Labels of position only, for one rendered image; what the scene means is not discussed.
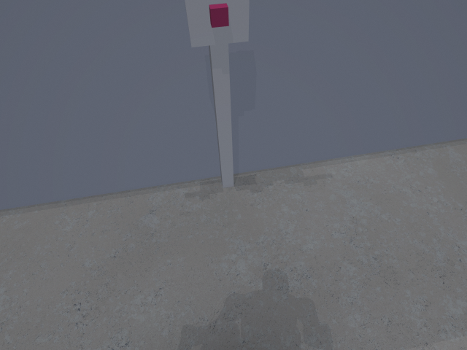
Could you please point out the panel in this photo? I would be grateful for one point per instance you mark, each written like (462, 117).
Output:
(202, 34)

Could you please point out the button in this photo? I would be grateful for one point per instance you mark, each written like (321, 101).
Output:
(218, 15)

